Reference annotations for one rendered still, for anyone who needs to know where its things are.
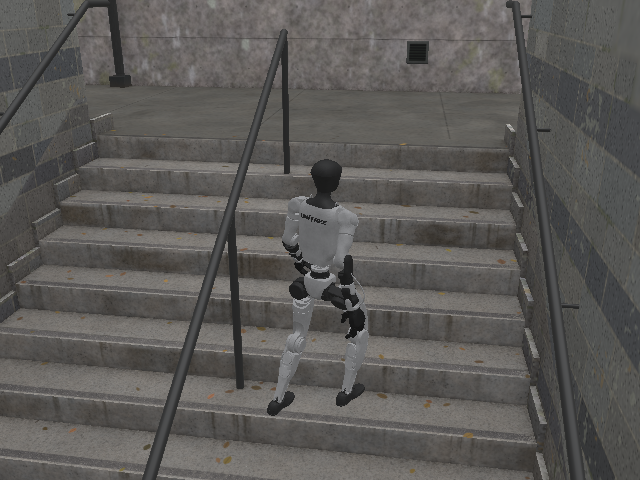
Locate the stairs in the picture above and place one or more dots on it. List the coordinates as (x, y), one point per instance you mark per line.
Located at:
(87, 362)

